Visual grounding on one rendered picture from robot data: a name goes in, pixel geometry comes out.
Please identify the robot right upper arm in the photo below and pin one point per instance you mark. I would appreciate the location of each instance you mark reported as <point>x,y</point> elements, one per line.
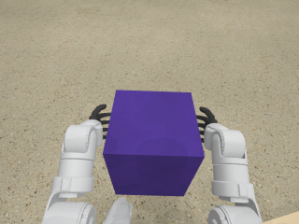
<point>227,214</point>

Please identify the robot left hand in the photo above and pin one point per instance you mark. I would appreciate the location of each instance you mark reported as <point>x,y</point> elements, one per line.
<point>95,115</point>

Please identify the robot left forearm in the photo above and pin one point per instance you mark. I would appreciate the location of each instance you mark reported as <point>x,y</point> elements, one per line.
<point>75,172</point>

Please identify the robot right hand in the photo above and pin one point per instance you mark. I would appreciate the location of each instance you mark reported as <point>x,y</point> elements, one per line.
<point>208,120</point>

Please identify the robot left upper arm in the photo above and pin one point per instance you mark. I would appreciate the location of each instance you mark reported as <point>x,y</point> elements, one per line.
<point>70,213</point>

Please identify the robot left thigh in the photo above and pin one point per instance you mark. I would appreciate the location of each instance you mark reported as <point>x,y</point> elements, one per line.
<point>119,213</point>

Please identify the robot right forearm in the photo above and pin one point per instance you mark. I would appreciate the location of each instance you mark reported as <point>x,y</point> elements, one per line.
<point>230,166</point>

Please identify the carton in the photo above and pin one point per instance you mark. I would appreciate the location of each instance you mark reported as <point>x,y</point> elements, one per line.
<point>153,145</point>

